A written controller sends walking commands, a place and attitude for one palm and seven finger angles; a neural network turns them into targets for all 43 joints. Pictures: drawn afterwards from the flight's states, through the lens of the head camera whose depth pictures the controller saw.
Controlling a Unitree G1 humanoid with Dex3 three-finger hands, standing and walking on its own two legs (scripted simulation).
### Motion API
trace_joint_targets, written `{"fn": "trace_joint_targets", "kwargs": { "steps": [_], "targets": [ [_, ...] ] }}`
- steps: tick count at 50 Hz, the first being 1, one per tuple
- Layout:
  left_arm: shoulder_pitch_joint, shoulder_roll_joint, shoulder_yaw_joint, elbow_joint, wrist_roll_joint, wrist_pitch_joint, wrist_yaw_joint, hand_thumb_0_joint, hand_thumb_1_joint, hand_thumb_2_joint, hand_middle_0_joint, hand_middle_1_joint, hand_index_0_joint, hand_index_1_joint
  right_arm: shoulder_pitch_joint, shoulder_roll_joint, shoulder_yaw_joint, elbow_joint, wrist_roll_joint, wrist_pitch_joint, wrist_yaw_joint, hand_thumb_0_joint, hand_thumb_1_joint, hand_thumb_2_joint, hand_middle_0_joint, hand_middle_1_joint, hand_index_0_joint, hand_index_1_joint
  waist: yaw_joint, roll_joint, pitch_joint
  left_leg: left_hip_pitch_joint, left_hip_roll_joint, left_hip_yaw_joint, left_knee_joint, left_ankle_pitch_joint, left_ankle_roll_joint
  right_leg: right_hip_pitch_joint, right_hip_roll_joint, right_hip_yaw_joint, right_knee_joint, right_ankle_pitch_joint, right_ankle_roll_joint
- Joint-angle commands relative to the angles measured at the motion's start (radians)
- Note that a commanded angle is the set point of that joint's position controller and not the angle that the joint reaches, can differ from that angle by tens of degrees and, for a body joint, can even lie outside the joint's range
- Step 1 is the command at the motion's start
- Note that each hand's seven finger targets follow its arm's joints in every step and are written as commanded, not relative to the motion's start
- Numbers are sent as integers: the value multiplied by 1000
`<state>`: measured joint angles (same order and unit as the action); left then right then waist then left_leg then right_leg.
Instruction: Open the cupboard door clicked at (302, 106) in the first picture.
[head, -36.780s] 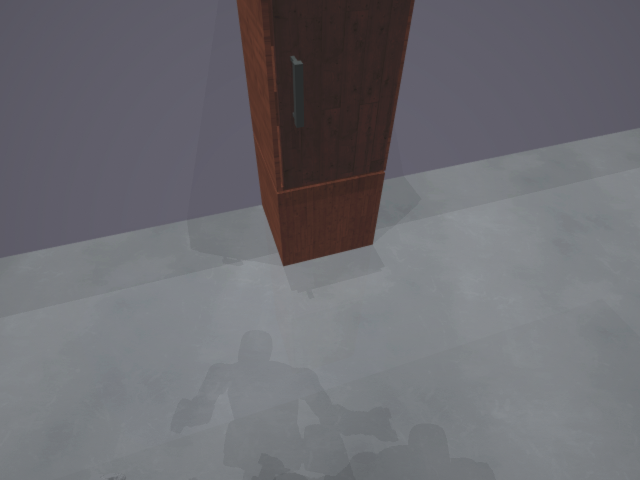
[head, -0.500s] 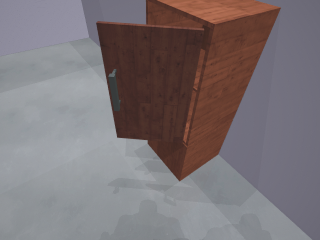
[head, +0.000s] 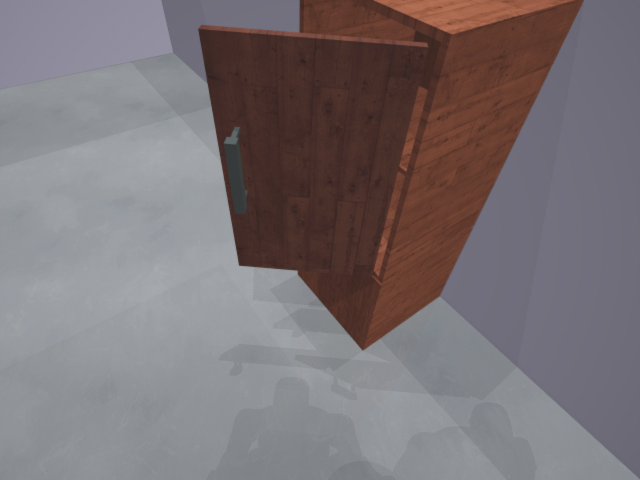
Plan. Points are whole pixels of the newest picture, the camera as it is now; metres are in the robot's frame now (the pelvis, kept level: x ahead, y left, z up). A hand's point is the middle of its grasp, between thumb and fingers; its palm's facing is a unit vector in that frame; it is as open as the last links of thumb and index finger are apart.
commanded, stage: look again from close up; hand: left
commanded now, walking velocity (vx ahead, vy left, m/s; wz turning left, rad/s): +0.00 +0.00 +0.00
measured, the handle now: (238, 171) +0.66 +0.20 -0.01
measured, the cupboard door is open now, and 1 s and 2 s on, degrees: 50 50 50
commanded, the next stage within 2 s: shuffle to correct the standing spot in 0.36 s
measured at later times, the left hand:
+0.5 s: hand out of the picture +0.01 +0.18 -0.18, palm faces +0.00 -0.99 -0.17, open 7.4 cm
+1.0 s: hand out of the picture +0.05 +0.17 -0.19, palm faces +0.01 -0.99 -0.11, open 7.4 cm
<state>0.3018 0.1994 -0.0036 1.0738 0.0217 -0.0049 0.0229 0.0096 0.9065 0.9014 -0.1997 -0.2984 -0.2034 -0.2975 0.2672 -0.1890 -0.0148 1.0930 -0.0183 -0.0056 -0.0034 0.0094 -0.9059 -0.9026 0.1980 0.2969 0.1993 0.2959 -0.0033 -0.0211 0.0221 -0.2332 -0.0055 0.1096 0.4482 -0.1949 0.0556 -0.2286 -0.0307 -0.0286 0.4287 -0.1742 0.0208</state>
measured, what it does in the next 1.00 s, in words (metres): walks ahead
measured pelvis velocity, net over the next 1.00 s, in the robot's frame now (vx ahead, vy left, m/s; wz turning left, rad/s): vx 0.10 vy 0.02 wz -0.07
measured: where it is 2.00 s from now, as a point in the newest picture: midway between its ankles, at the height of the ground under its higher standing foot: outside the picture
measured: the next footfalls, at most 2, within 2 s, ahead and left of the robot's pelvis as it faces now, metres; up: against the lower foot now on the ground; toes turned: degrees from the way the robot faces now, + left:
right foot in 1.28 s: +0.25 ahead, -0.10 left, +0.00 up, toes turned -7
left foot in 1.56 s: +0.18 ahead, +0.13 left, +0.00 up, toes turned -3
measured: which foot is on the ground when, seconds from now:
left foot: down 0.00-1.00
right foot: down 0.00-0.92, up 0.94-1.00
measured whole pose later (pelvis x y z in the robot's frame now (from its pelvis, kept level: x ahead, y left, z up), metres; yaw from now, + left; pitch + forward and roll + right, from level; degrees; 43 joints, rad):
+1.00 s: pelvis +0.10 +0.02 -0.01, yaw -4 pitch -1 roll -1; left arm 0.43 0.12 0.04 1.12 0.03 0.00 0.02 0.01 0.91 0.90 -0.20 -0.30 -0.20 -0.30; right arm 0.35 -0.14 -0.01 1.08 -0.03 -0.07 -0.04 0.01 -0.91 -0.90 0.19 0.30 0.20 0.30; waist 0.00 -0.04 0.01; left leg -0.13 0.00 0.17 0.54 -0.40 0.08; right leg -0.34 -0.03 -0.03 0.95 -0.43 -0.02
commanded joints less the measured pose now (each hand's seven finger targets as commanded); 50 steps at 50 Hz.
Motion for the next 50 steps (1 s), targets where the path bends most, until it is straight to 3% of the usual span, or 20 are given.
{"fn": "trace_joint_targets", "kwargs": {
  "steps": [1, 12, 23, 26, 28, 30, 32, 36, 39, 40, 42, 43, 44, 45, 46, 47, 48, 49, 50],
  "targets": [
    [55, 93, 20, -38, 3, -13, 17, 0, 900, 900, -200, -300, -200, -300, 15, -131, -32, -37, 8, -15, -9, 0, -900, -900, 200, 300, 200, 300, -1, 35, 34, -24, 139, -156, -160, -109, -23, -4, -72, 83, -62, 10, -36],
    [76, 55, 16, -29, 4, -13, 23, 0, 900, 900, -200, -300, -200, -300, 0, -99, -29, -31, 10, -15, -11, 0, -900, -900, 200, 300, 200, 300, -4, 21, 27, 19, 136, -139, -151, -36, -25, -4, -75, 86, -59, 56, -28],
    [91, 40, 16, -17, 3, -12, 24, 0, 900, 900, -200, -300, -200, -300, 20, -85, -25, -16, 11, -16, -15, 0, -900, -900, 200, 300, 200, 300, 0, 25, 27, 23, 137, -141, -175, -44, -26, 23, -74, 79, -63, 61, -24],
    [107, 31, 18, -10, 6, -10, 18, 0, 900, 900, -200, -300, -200, -300, 45, -91, -28, -2, 7, -10, -13, 0, -900, -900, 200, 300, 200, 300, -1, 31, 40, 21, 145, -156, -202, -244, -18, 5, -56, 62, -42, -80, -31],
    [112, 24, 23, -15, 11, -3, 10, 0, 900, 900, -200, -300, -200, -300, 51, -105, -35, -5, 4, -3, -11, 0, -900, -900, 200, 300, 200, 300, 2, 61, 94, -35, 163, -183, -240, -404, -3, -27, -35, 39, -8, -184, -32],
    [138, 14, 28, -16, 13, -2, 3, 0, 900, 900, -200, -300, -200, -300, 48, -113, -41, -14, 2, -1, -11, 0, -900, -900, 200, 300, 200, 300, 14, 86, 126, -70, 181, -201, -257, -476, 15, -39, -22, 19, 26, -211, -35],
    [162, 10, 33, -19, 14, -6, -2, 0, 900, 900, -200, -300, -200, -300, 55, -108, -43, -22, 3, -2, -10, 0, -900, -900, 200, 300, 200, 300, 21, 48, 138, -91, 174, -188, -221, -469, 21, -34, -27, 37, 18, -228, -45],
    [189, 33, 45, -24, 8, -18, -2, 0, 900, 900, -200, -300, -200, -300, 78, -67, -33, -30, 5, -13, -10, 0, -900, -900, 200, 300, 200, 300, 22, -53, 158, -113, 105, -118, -58, -357, 6, -43, -82, 181, -66, -306, -92],
    [246, 72, 67, -10, -1, -26, 6, 0, 900, 900, -200, -300, -200, -300, 75, -25, -22, -49, 4, -24, -9, 0, -900, -900, 200, 300, 200, 300, 27, -178, 102, -196, 29, 1, 185, -217, -24, 74, -203, 360, -152, -273, -171],
    [251, 79, 72, -9, -2, -29, 9, 0, 900, 900, -200, -300, -200, -300, 65, -20, -21, -54, 4, -28, -9, 0, -900, -900, 200, 300, 200, 300, 26, -172, 95, -216, 34, 2, 224, -214, -28, 91, -234, 382, -159, -221, -195],
    [237, 74, 78, -13, 1, -33, 12, 0, 900, 900, -200, -300, -200, -300, 64, -10, -20, -60, 7, -36, -8, 0, -900, -900, 200, 300, 200, 300, 17, -131, 87, -196, 44, -7, 205, -235, -29, 88, -243, 357, -129, -114, -211],
    [208, 69, 79, -20, 2, -33, 12, 0, 900, 900, -200, -300, -200, -300, 98, -5, -20, -50, 8, -42, -9, 0, -900, -900, 200, 300, 200, 300, -6, -110, 74, -109, 47, -9, 123, -202, -27, 44, -218, 302, -80, -74, -197],
    [166, 52, 76, -27, 0, -29, 8, 0, 900, 900, -200, -300, -200, -300, 163, -9, -20, -25, 10, -47, -12, 0, -900, -900, 200, 300, 200, 300, -41, -56, 61, 35, 54, -22, 21, -139, -20, -48, -150, 206, 7, -62, -157],
    [129, 6, 67, -43, 0, -25, 1, 0, 900, 900, -200, -300, -200, -300, 266, -55, -29, 14, 4, -55, -19, 0, -900, -900, 200, 300, 200, 300, -78, 125, 59, 218, 159, -170, -76, -4, 27, -207, -31, 72, 231, -52, -96],
    [73, -37, 53, -69, 2, -28, 0, 0, 900, 900, -200, -300, -200, -300, 392, -123, -46, 59, -4, -57, -31, 0, -900, -900, 200, 300, 200, 300, -117, 362, 73, 373, 352, -401, -180, 238, 83, -435, 41, -69, 489, -296, -37],
    [21, -8, 55, -86, 8, -28, 7, 0, 900, 900, -200, -300, -200, -300, 414, -86, -26, 79, -7, -53, -42, 0, -900, -900, 200, 300, 200, 300, -115, 239, 131, 352, 402, -397, -176, 421, 111, -497, -2, -3, 636, -334, -46],
    [16, -22, 57, -76, 7, -31, 3, 0, 900, 900, -200, -300, -200, -300, 383, -57, -14, 66, -6, -56, -44, 0, -900, -900, 200, 300, 200, 300, -87, 108, 156, 297, 388, -331, -154, 527, 134, -494, -36, 14, 702, -286, -51],
    [19, -38, 56, -68, 6, -33, -4, 0, 900, 900, -200, -300, -200, -300, 340, -46, -7, 49, -7, -64, -45, 0, -900, -900, 200, 300, 200, 300, -64, 67, 148, 263, 359, -268, -148, 601, 134, -472, -53, 10, 718, -251, -45],
    [30, -56, 54, -60, 4, -26, -7, 0, 900, 900, -200, -300, -200, -300, 309, -35, -2, 35, -6, -69, -47, 0, -900, -900, 200, 300, 200, 300, -44, 69, 139, 228, 327, -212, -154, 661, 116, -437, -55, 4, 709, -210, -36]
  ]
}}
